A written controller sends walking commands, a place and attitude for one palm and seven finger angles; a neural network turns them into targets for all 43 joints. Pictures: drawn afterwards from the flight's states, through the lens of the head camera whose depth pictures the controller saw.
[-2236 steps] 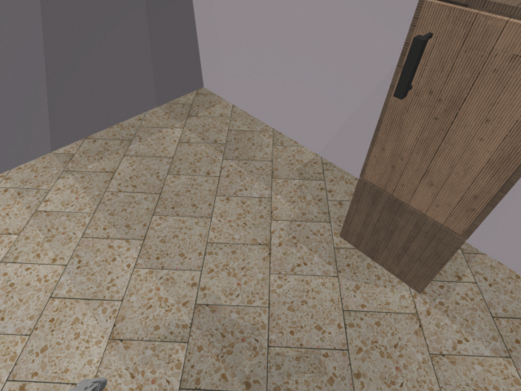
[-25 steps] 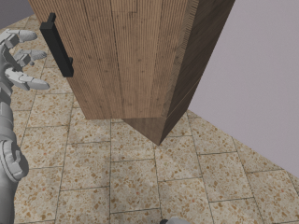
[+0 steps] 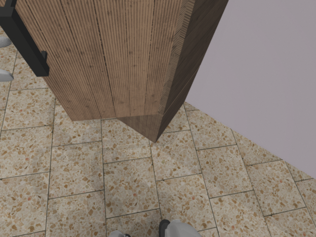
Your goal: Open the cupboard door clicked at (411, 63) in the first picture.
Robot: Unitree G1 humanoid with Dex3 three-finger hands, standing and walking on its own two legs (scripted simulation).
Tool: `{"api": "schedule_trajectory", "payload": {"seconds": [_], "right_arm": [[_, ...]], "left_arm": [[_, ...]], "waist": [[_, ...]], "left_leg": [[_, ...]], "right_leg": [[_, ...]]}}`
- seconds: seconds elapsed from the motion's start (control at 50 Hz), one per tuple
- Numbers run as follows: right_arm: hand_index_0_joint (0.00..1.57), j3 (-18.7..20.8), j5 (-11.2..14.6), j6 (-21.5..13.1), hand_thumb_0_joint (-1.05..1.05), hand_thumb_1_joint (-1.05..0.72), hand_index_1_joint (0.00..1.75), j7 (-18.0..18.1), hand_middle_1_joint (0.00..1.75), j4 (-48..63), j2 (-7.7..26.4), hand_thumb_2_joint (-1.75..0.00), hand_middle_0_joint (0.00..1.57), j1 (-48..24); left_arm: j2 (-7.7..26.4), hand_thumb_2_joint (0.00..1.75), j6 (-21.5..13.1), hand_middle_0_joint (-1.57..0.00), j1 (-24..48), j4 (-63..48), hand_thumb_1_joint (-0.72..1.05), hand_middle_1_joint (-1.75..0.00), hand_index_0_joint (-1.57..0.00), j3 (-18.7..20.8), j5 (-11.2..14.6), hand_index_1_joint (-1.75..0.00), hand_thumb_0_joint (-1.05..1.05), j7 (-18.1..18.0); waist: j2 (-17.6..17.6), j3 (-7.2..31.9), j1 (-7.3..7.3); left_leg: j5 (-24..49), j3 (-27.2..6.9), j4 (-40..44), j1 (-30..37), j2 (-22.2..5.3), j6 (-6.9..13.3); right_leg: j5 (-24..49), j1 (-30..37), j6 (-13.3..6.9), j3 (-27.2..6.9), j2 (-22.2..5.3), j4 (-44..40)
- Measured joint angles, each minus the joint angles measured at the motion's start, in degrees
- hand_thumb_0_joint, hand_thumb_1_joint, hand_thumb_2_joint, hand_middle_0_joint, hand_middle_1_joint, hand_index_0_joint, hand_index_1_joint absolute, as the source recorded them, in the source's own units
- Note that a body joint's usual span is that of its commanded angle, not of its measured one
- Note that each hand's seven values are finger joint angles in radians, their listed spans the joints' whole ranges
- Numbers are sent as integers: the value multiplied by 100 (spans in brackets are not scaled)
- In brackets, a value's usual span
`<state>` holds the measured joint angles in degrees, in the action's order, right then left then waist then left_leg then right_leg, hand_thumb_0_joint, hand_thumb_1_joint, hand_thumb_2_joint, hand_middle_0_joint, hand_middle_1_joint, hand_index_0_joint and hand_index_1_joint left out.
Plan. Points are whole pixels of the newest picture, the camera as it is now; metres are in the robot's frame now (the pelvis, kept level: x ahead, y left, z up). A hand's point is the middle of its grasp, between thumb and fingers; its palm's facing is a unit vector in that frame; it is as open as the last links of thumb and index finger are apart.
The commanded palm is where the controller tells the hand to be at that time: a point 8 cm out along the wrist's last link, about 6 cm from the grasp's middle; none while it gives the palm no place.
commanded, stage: move the hooked fingers beside the handle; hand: left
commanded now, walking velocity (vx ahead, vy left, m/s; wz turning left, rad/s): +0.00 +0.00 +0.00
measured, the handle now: (28, 39) +0.54 +0.23 +0.13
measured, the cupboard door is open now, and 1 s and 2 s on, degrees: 42 42 41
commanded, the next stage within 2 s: slide the fingers in behind the handle in 0.52 s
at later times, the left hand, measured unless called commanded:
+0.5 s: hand out of the picture +0.51 +0.28 +0.14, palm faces +0.03 -1.00 +0.02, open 14.0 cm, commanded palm +0.48 +0.33 +0.13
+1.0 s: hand (1, 52) +0.50 +0.27 +0.13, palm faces +0.06 -1.00 +0.00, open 14.2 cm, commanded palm +0.48 +0.30 +0.13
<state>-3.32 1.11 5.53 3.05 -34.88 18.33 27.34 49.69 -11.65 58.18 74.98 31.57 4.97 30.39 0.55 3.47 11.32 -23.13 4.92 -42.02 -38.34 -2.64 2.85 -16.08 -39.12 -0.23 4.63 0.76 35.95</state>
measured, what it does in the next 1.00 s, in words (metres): stands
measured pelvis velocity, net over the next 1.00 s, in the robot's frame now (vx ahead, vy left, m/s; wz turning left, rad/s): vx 0.00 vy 0.00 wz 0.04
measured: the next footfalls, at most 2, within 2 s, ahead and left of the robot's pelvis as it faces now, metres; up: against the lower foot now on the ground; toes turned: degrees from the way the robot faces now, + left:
none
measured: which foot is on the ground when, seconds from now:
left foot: down 0.00-1.00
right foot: down 0.00-1.00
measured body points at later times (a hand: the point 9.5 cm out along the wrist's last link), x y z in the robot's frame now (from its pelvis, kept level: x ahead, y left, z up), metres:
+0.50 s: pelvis +0.01 +0.01 +0.00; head +0.12 +0.03 +0.43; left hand +0.50 +0.34 +0.14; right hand +0.02 -0.26 -0.11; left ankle -0.04 +0.08 -0.71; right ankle +0.00 -0.13 -0.71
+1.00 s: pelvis +0.00 +0.00 +0.00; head +0.12 +0.02 +0.43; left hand +0.49 +0.33 +0.14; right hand -0.03 -0.28 -0.10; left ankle -0.04 +0.08 -0.71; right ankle +0.00 -0.13 -0.71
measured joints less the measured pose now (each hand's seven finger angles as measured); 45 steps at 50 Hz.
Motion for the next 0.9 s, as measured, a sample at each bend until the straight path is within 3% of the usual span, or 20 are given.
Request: {"api": "schedule_trajectory", "payload": {"seconds": [0.14, 0.2, 0.28, 0.42, 0.56, 0.8, 0.9], "right_arm": [[20, 37, -22, 48, 0, -91, 30, -79, 30, 2, -103, -90, 21, -91], [20, 29, -15, 60, 0, -91, 30, -95, 30, -13, -132, -90, 21, -173], [20, 27, -22, 32, 0, -91, 30, -100, 30, 51, -146, -90, 21, -271], [20, 23, -57, 2, 0, -91, 30, -148, 30, 106, -208, -90, 21, -348], [20, 6, -38, -6, 0, -91, 30, -151, 30, 56, -212, -90, 21, -307], [20, -20, -14, -52, 0, -91, 30, -60, 30, -40, -103, -90, 21, -202], [20, 34, -35, -99, 0, -91, 30, -52, 30, -106, -69, -90, 21, -108]], "left_arm": [[-284, 30, -146, -29, -180, -470, -50, -120, -30, -127, 133, -120, -1, -60], [-388, 30, -49, -29, -128, -409, -50, -120, -30, -263, 221, -120, -1, -24], [-508, 30, 108, -29, -115, -321, -50, -120, -30, -443, 157, -120, -1, -101], [-839, 30, -131, -29, -295, -646, -50, -120, -30, -304, 163, -120, -1, -369], [-802, 30, -18, -29, -94, -404, -50, -120, -30, -493, 67, -120, -1, -445], [-518, 30, -105, -29, 170, -121, -50, -120, -29, -480, 109, -121, -1, -431], [-548, 30, -88, -30, 148, -237, -50, -120, -27, -585, 124, -121, -1, -519]], "waist": [[8, 71, -113], [23, 127, -142], [70, 162, -154], [93, 151, -184], [107, 152, -163], [42, 2, -58], [48, 34, -69]], "left_leg": [[-76, -74, -44, 34, 13, 0], [-110, -104, -59, 70, 29, 15], [-138, -126, -85, 78, 59, 31], [-150, -133, -96, 134, 79, 27], [-143, -191, -141, 106, 84, 4], [-71, -218, -219, -58, 48, -32], [-40, -241, -221, -128, 42, -50]], "right_leg": [[-60, 96, 23, 56, -7, -28], [-94, 151, 41, 78, -20, -30], [-131, 168, 60, 85, -46, 2], [-151, 198, 75, -36, -25, 58], [-182, 196, 65, 1, -26, 93], [-132, 26, 3, 26, 4, 194], [-101, -28, -13, 48, 10, 178]]}}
